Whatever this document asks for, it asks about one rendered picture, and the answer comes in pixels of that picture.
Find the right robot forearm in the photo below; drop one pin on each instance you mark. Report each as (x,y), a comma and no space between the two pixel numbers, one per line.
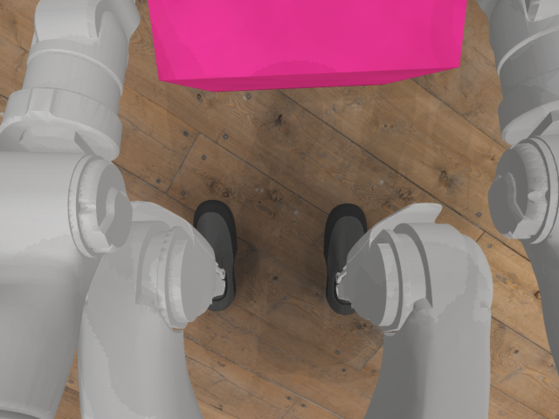
(524,36)

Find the robot right upper arm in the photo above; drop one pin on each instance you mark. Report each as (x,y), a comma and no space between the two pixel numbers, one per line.
(524,204)

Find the left robot forearm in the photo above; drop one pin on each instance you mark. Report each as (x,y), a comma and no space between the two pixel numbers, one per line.
(74,80)

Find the robot left upper arm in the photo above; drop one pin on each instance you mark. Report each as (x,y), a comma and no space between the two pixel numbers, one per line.
(59,214)

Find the robot right shin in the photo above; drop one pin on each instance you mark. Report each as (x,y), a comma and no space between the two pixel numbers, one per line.
(349,287)

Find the left robot foot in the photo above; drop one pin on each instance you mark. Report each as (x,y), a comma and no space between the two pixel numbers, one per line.
(215,222)

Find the carton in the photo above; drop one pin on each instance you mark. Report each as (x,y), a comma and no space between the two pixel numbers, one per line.
(245,45)

